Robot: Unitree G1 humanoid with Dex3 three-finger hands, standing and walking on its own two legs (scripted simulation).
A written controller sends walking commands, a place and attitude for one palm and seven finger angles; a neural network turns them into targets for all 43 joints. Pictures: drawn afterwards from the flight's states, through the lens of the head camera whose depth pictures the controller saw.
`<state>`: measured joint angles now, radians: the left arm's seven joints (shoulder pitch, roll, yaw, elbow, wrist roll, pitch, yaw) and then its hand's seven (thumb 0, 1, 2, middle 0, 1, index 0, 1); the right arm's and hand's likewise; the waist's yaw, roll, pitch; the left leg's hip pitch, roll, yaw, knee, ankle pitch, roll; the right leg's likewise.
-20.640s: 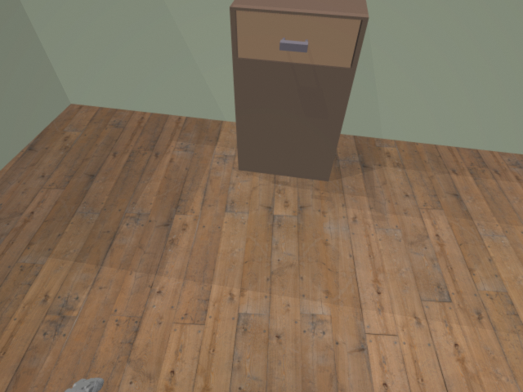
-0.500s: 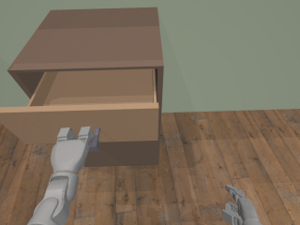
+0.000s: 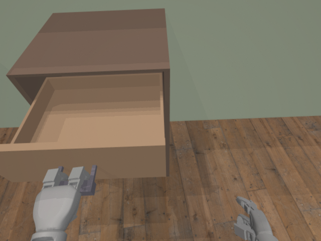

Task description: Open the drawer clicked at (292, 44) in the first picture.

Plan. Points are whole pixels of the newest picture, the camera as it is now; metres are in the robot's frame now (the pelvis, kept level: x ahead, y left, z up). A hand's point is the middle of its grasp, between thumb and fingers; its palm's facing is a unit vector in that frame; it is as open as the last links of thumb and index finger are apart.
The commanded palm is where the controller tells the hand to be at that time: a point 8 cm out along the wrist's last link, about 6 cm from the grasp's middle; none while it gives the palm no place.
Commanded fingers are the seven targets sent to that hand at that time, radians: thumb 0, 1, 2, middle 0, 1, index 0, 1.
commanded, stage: pull the drawer open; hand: left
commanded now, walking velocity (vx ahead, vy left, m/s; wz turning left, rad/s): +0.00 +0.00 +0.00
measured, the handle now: (74, 178) +0.26 +0.24 +0.00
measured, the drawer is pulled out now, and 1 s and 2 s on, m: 0.27 0.30 0.30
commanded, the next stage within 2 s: open the thumb to release the handle in 0.50 s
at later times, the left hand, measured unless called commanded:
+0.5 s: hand (68, 220) +0.17 +0.23 -0.01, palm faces +0.03 -0.07 -1.00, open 7.4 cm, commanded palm +0.13 +0.23 +0.04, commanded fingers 0.00 0.90 0.90 -0.40 -1.35 -0.40 -1.35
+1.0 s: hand (68, 219) +0.17 +0.23 +0.00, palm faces +0.03 -0.06 -1.00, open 10.2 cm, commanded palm +0.14 +0.23 +0.04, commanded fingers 0.00 -0.50 0.30 -0.30 -1.20 -0.30 -1.20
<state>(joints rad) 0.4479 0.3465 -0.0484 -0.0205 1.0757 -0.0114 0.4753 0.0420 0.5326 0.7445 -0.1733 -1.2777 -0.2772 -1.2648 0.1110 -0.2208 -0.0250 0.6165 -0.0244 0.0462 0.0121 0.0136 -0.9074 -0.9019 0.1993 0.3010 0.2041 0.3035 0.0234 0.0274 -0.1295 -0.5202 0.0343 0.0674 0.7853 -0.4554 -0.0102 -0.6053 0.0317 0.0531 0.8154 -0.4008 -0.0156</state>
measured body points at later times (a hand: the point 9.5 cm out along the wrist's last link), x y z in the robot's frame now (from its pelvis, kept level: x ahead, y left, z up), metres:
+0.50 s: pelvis -0.01 +0.00 -0.01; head +0.03 -0.03 +0.44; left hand +0.16 +0.23 +0.05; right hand +0.20 -0.22 -0.11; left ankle -0.04 +0.12 -0.70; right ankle +0.00 -0.11 -0.70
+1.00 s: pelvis -0.02 -0.01 +0.00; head +0.01 -0.03 +0.45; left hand +0.16 +0.23 +0.05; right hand +0.20 -0.21 -0.10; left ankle -0.04 +0.12 -0.70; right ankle +0.00 -0.11 -0.70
